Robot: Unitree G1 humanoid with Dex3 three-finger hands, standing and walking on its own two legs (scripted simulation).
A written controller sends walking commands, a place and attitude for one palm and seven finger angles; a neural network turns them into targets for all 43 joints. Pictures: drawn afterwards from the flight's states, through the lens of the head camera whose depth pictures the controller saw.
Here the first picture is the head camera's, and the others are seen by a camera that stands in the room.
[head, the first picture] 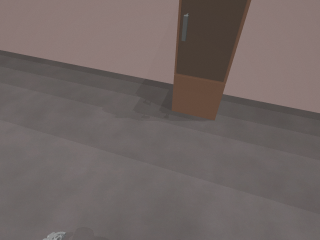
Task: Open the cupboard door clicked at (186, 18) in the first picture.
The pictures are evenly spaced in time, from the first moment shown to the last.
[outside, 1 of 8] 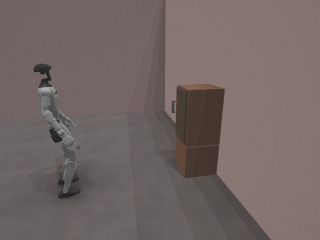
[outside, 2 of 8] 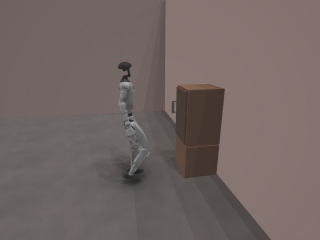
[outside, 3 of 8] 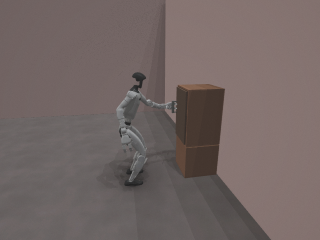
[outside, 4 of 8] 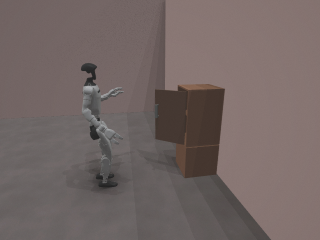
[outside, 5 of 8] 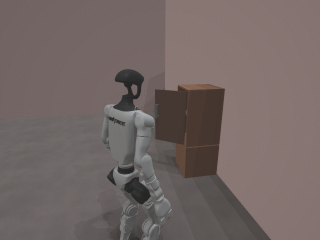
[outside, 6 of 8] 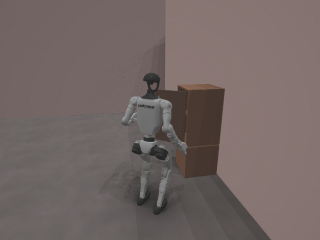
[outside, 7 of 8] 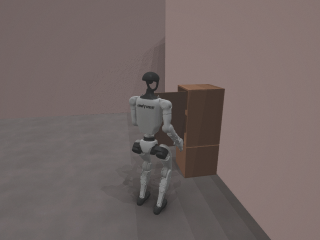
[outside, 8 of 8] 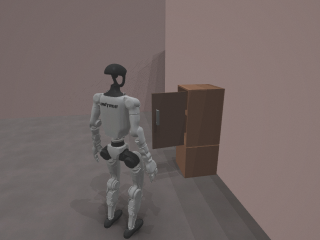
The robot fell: no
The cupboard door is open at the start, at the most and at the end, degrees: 0 97 96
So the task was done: yes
